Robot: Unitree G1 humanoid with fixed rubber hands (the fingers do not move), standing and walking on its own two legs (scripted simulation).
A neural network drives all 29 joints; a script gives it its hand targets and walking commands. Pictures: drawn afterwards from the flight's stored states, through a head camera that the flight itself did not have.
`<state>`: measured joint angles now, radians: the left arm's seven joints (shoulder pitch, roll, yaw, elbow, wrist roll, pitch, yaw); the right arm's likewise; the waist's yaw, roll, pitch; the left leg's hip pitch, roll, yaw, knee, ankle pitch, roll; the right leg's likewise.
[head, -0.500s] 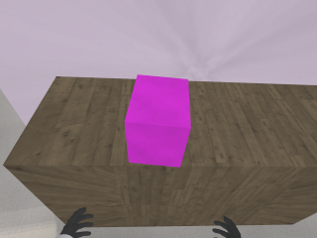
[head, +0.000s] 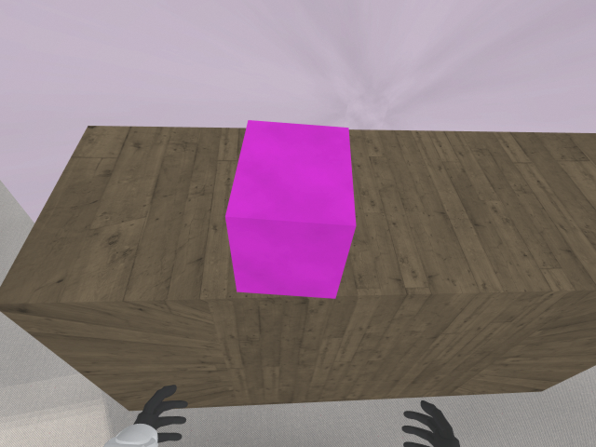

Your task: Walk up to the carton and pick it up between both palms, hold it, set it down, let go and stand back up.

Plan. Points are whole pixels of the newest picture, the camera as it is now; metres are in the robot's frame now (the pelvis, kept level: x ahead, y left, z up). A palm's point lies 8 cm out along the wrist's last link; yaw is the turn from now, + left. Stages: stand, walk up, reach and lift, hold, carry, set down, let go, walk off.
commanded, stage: set down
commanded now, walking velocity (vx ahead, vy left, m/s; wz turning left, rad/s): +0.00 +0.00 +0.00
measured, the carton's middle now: (292, 210) +0.47 +0.04 +0.03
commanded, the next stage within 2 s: let go in 0.36 s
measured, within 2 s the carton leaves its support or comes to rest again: neither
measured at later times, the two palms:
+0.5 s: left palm (147, 422) +0.17 +0.22 -0.09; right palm (460, 443) +0.17 -0.22 -0.10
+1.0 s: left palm out of the picture +0.12 +0.22 -0.10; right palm out of the picture +0.13 -0.20 -0.09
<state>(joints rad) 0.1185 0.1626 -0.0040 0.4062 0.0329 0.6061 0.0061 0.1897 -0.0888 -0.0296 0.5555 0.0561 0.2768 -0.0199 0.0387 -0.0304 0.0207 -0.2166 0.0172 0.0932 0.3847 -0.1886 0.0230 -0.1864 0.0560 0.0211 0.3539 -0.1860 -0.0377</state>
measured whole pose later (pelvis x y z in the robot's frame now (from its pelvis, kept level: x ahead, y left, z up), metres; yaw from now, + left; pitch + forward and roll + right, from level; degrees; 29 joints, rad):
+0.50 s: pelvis -0.01 -0.01 -0.01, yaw +0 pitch +4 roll +0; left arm 0.09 0.20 0.03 0.38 0.03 0.49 0.01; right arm 0.06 -0.11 -0.08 0.70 0.00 0.09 0.02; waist 0.02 -0.05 0.03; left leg -0.32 0.03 0.08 0.47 -0.21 0.01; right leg -0.30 0.06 0.00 0.45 -0.22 -0.05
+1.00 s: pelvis -0.03 +0.00 -0.01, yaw +2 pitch -4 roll +0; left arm 0.17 0.20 -0.04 0.50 0.04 0.34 0.05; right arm 0.08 -0.08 -0.15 0.89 -0.11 -0.08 0.06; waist 0.02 -0.05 0.02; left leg -0.21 0.01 0.06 0.47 -0.19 0.03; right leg -0.17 0.04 -0.01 0.46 -0.21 -0.04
